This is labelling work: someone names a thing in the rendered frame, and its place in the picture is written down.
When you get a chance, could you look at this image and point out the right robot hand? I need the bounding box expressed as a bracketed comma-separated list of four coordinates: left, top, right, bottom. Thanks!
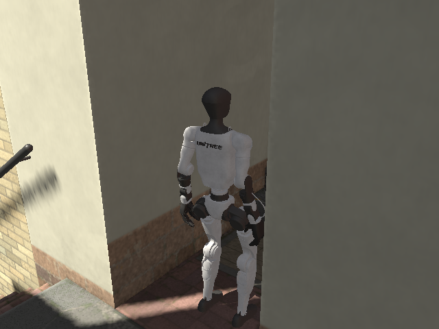
[244, 220, 264, 246]

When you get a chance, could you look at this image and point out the right robot forearm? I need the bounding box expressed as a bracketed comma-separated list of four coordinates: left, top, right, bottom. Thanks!
[239, 175, 261, 224]

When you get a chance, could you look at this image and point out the left robot hand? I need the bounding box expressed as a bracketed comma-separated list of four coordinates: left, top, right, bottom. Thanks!
[180, 201, 200, 227]

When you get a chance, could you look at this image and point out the left robot upper arm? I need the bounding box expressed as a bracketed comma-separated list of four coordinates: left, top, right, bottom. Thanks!
[178, 126, 202, 176]

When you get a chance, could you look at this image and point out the right robot upper arm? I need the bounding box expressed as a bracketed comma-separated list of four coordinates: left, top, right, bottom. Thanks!
[231, 132, 252, 189]

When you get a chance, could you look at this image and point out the left robot thigh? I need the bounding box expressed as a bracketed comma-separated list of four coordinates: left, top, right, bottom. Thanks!
[193, 195, 222, 260]

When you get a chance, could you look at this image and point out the left robot forearm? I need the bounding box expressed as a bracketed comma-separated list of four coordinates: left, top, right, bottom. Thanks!
[177, 170, 192, 204]

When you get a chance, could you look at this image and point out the humanoid robot torso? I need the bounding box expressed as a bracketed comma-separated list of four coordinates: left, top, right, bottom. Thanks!
[195, 123, 236, 221]

